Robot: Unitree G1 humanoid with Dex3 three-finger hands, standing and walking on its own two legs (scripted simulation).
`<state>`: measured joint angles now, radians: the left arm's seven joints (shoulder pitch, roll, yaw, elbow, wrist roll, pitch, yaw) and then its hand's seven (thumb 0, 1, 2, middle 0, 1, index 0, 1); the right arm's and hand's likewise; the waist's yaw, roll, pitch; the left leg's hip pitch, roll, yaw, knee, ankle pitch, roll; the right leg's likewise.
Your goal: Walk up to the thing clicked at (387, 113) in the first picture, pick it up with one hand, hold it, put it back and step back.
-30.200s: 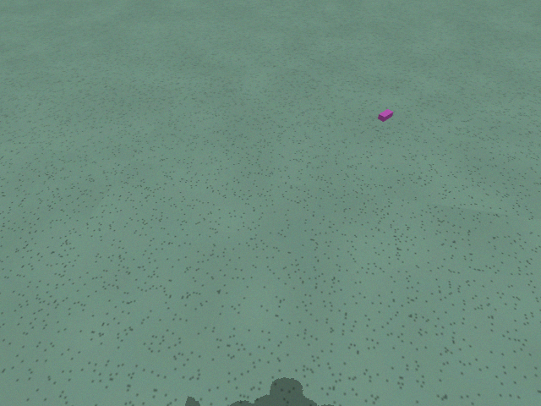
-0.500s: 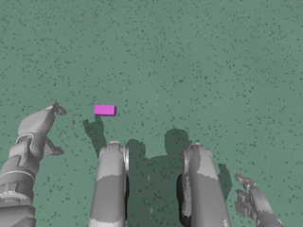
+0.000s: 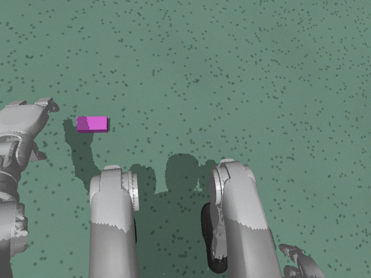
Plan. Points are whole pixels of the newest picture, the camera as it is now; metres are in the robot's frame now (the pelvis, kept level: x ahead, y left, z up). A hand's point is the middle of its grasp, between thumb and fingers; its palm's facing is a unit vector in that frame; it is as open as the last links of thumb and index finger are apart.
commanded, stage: rise first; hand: left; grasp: from above
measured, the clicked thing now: (93, 124) +0.50 +0.26 -0.34
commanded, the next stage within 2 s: approach in 0.82 s
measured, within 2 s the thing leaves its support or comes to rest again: neither
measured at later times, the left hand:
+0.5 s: hand (50, 129) +0.43 +0.32 -0.19, palm faces -0.45 -0.04 -0.89, open 12.3 cm
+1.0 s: hand (58, 126) +0.45 +0.31 -0.21, palm faces -0.46 -0.05 -0.89, open 12.4 cm
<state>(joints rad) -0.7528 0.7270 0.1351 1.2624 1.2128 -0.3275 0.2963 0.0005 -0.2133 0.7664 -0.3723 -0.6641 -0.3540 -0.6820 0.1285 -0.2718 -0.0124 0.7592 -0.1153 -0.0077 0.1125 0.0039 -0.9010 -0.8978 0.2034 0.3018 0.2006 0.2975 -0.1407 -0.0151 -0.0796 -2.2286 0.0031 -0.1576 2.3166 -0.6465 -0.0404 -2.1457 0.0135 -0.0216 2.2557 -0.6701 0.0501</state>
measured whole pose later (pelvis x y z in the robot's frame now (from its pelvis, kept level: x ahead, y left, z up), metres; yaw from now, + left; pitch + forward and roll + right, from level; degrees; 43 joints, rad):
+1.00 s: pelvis +0.02 +0.00 -0.04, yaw -2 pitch +33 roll -7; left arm -0.89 0.79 0.15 1.46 1.32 -0.32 0.45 0.00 -0.23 0.76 -0.36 -0.72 -0.35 -0.73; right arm 0.09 -0.27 0.04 0.79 -0.20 -0.01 0.14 0.00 -0.91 -0.90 0.20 0.30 0.20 0.30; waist -0.21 -0.03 -0.03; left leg -2.33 0.00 -0.19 2.45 -0.70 -0.06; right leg -2.25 0.03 -0.03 2.38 -0.71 0.06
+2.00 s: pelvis +0.01 +0.00 -0.04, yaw -3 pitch +32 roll -9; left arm -1.01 0.78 0.07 1.57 1.36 -0.26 0.52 0.00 -0.24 0.83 -0.30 -0.88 -0.31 -0.87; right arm 0.09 -0.29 0.10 0.74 -0.20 -0.06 0.15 0.00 -0.91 -0.89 0.20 0.30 0.20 0.30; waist -0.29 -0.05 -0.01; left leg -2.35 -0.01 -0.20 2.47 -0.68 -0.05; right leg -2.25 0.03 -0.05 2.37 -0.69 0.06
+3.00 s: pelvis +0.01 +0.01 -0.06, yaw -8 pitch +28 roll -13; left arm -1.02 0.93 0.11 1.75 1.32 -0.24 0.65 0.00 -0.29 0.79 -0.28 -0.78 -0.27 -0.79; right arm 0.07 -0.33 0.24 0.72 -0.30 -0.21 0.27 0.00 -0.91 -0.90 0.20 0.30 0.20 0.30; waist -0.37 -0.11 0.14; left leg -2.35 0.01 -0.28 2.57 -0.73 -0.04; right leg -2.23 0.07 -0.10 2.41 -0.69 0.08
